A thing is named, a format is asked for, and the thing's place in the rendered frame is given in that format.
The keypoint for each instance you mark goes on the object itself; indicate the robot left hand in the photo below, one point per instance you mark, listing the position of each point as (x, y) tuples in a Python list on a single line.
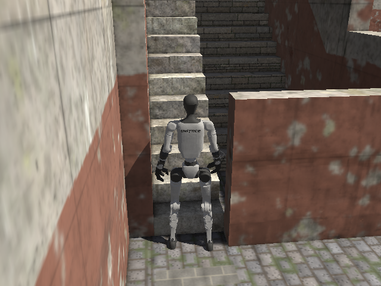
[(158, 173)]

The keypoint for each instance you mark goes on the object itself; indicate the left robot foot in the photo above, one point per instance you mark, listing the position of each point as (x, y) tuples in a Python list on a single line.
[(172, 244)]

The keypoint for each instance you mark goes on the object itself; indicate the robot left upper arm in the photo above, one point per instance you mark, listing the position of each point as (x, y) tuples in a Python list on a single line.
[(171, 126)]

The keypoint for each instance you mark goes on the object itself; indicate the robot right hand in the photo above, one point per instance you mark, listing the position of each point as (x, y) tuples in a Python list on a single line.
[(218, 167)]

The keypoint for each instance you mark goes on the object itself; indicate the robot right shin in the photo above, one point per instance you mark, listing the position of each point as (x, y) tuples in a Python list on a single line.
[(208, 222)]

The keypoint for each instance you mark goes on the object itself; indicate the right robot forearm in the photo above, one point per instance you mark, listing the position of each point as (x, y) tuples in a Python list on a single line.
[(216, 156)]

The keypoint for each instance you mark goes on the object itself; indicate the robot right upper arm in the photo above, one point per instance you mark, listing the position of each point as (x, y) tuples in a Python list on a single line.
[(209, 126)]

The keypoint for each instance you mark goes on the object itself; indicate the left robot forearm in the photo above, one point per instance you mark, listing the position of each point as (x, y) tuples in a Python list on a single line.
[(162, 158)]

